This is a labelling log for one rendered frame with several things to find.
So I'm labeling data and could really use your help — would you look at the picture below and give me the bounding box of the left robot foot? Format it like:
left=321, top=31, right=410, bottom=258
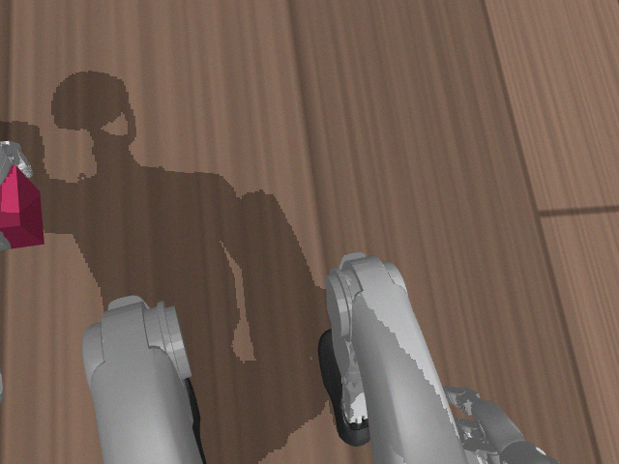
left=184, top=378, right=207, bottom=464

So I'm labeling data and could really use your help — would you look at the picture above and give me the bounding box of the right robot arm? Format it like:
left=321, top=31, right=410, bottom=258
left=499, top=441, right=560, bottom=464

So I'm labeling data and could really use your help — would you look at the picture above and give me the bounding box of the right robot foot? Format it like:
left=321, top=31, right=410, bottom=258
left=318, top=329, right=370, bottom=447

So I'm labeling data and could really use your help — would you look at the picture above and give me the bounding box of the left robot hand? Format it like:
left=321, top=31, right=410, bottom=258
left=0, top=141, right=33, bottom=250

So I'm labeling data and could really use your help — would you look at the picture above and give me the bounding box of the right robot hand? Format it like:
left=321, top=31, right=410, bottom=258
left=443, top=386, right=527, bottom=464

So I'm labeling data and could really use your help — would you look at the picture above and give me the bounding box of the cube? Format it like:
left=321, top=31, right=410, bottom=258
left=0, top=165, right=44, bottom=249

